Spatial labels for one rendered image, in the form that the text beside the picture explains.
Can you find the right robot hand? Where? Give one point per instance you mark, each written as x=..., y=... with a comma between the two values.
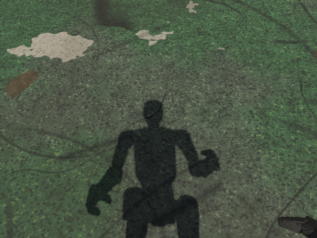
x=305, y=225

